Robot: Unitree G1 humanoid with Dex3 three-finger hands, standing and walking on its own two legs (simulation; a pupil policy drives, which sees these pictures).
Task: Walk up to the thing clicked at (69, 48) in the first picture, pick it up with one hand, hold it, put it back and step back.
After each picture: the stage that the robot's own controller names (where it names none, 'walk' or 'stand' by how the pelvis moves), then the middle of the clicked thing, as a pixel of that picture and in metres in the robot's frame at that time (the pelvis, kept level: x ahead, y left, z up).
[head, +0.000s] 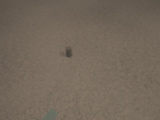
stand; (68, 52) +1.29 +0.17 -0.72
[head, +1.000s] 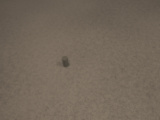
walk; (65, 61) +1.15 +0.28 -0.72
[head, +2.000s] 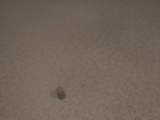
walk; (60, 93) +0.74 +0.28 -0.72
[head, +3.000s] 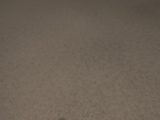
stand; out of the picture +0.50 +0.13 -0.69
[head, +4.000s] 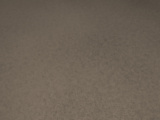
stand; out of the picture +0.45 +0.18 -0.72
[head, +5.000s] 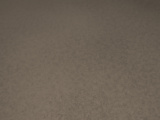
stand; out of the picture +0.43 +0.15 -0.72
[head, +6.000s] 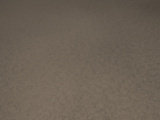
stand; out of the picture +0.44 +0.13 -0.72
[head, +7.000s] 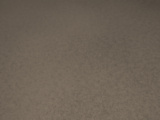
stand; out of the picture +0.46 +0.14 -0.73
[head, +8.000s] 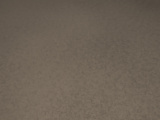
stand; out of the picture +0.46 +0.16 -0.73
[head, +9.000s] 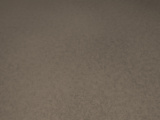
stand; out of the picture +0.44 +0.16 -0.73
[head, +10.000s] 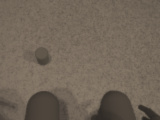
go down; (42, 56) +0.52 +0.18 -0.39
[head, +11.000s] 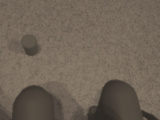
approach; (30, 45) +0.53 +0.19 -0.31
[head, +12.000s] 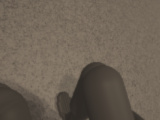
close in; out of the picture +0.52 +0.24 -0.23
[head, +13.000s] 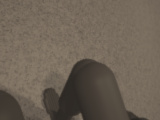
close; out of the picture +0.52 +0.26 -0.23
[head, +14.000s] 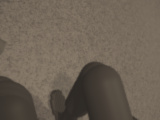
lift; out of the picture +0.47 +0.17 -0.27
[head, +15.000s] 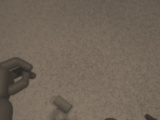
close; (62, 104) +0.42 +0.10 -0.56
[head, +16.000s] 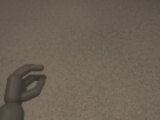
go down; out of the picture +0.36 +0.11 -0.70
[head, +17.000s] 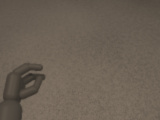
hold; out of the picture +0.35 +0.12 -0.71
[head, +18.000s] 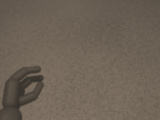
stand; out of the picture +0.35 +0.13 -0.69
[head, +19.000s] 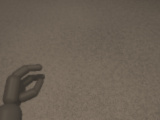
stand; out of the picture +0.33 +0.14 -0.70
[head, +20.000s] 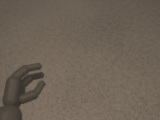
stand; out of the picture +0.34 +0.14 -0.68
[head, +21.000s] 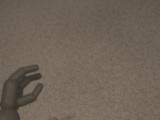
stand; out of the picture +0.34 +0.14 -0.65
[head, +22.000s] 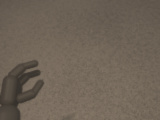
stand; out of the picture +0.33 +0.14 -0.66
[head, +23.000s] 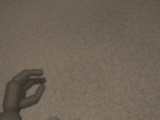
stand; out of the picture +0.35 +0.14 -0.66
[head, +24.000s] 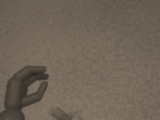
close; (61, 116) +0.36 +0.14 -0.61
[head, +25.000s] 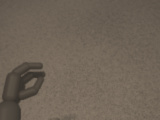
close; out of the picture +0.35 +0.13 -0.66
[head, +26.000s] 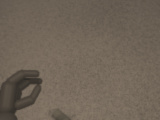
close; (60, 117) +0.36 +0.13 -0.63
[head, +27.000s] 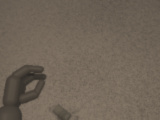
close; (61, 113) +0.38 +0.12 -0.62
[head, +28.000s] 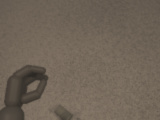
close; (63, 113) +0.39 +0.11 -0.62
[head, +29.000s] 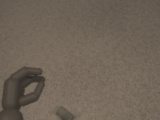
close; (65, 114) +0.39 +0.11 -0.63
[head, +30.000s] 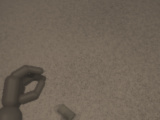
close; (66, 112) +0.40 +0.10 -0.63
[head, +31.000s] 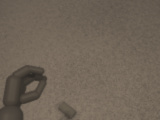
close; (67, 110) +0.42 +0.09 -0.63
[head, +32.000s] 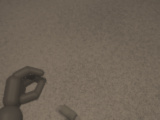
close; (68, 112) +0.42 +0.08 -0.64
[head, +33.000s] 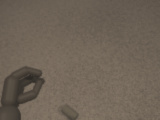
close; (69, 112) +0.44 +0.07 -0.65
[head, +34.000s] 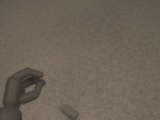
close; (70, 112) +0.44 +0.06 -0.66
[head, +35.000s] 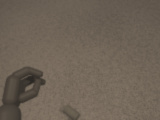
close; (71, 112) +0.45 +0.06 -0.67
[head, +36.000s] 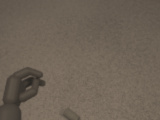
close; (71, 115) +0.45 +0.06 -0.68
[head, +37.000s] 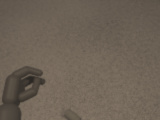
close; (72, 117) +0.45 +0.05 -0.68
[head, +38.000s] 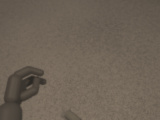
close; (72, 117) +0.45 +0.05 -0.69
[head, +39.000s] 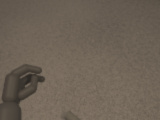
close; (72, 119) +0.45 +0.06 -0.69
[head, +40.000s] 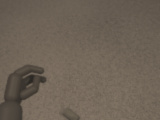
close; (71, 115) +0.45 +0.06 -0.69
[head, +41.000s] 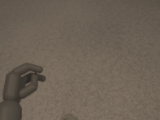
close; out of the picture +0.44 +0.06 -0.69
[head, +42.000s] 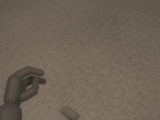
close; (70, 113) +0.45 +0.06 -0.67
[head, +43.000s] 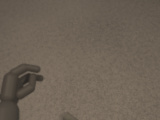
close; (71, 119) +0.43 +0.06 -0.69
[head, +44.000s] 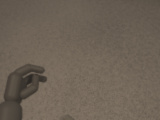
close; out of the picture +0.43 +0.07 -0.70
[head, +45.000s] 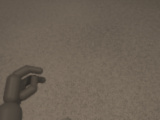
close; out of the picture +0.42 +0.07 -0.70
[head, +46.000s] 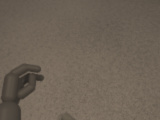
close; out of the picture +0.43 +0.07 -0.69
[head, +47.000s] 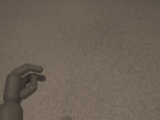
close; out of the picture +0.42 +0.07 -0.69
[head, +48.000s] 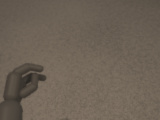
close; out of the picture +0.41 +0.08 -0.70
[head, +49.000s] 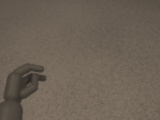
close; out of the picture +0.41 +0.08 -0.70
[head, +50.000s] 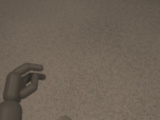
close; out of the picture +0.42 +0.08 -0.69
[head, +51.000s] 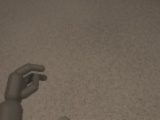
close; out of the picture +0.42 +0.08 -0.69
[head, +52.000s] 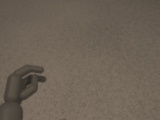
close; out of the picture +0.41 +0.09 -0.70
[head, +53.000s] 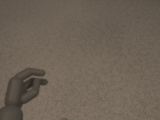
close; out of the picture +0.40 +0.09 -0.70
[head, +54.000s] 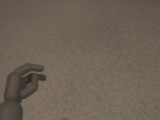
close; out of the picture +0.41 +0.08 -0.69
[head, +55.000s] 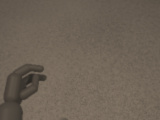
close; out of the picture +0.39 +0.09 -0.69
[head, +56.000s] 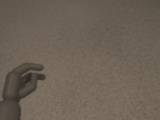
close; out of the picture +0.40 +0.09 -0.70
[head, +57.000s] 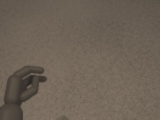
close; out of the picture +0.40 +0.09 -0.69
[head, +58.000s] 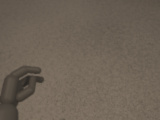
close; out of the picture +0.40 +0.09 -0.69
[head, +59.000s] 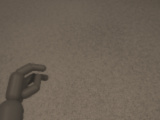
close; out of the picture +0.38 +0.09 -0.70
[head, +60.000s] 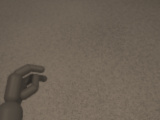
close; out of the picture +0.39 +0.09 -0.70
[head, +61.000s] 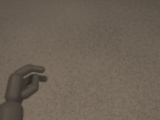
close; out of the picture +0.40 +0.10 -0.70
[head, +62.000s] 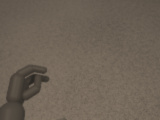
close; out of the picture +0.39 +0.10 -0.69
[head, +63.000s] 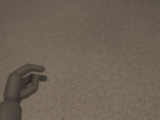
close; out of the picture +0.38 +0.10 -0.70
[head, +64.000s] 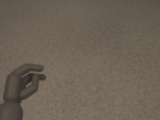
close; out of the picture +0.39 +0.10 -0.69
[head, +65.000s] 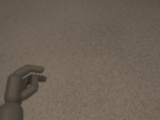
close; out of the picture +0.38 +0.11 -0.69
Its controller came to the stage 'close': yes
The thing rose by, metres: 0.01
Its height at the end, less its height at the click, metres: -0.02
